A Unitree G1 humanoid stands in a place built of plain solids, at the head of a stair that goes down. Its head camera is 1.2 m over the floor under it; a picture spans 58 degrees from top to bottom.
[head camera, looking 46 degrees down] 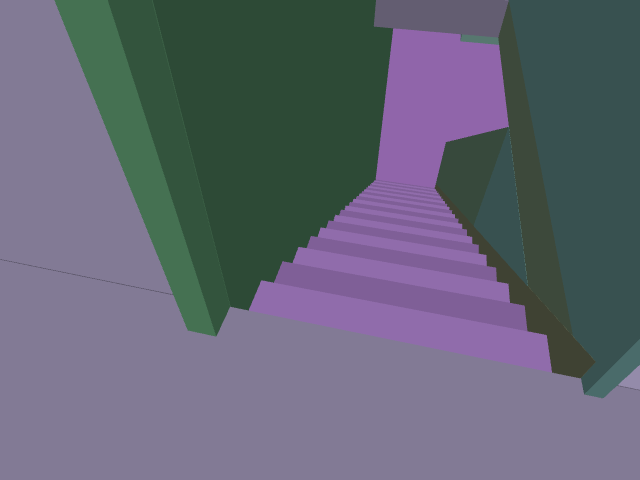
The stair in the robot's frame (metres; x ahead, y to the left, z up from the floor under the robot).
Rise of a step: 0.18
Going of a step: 0.26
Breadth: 1.10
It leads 13 degrees to the right of straight ahead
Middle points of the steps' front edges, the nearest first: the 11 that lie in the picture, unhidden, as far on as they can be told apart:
0.72 -0.23 0.00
0.98 -0.29 -0.17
1.23 -0.36 -0.35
1.49 -0.42 -0.52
1.74 -0.48 -0.70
2.00 -0.54 -0.87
2.25 -0.60 -1.05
2.51 -0.66 -1.22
2.76 -0.72 -1.40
3.02 -0.78 -1.57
3.27 -0.84 -1.75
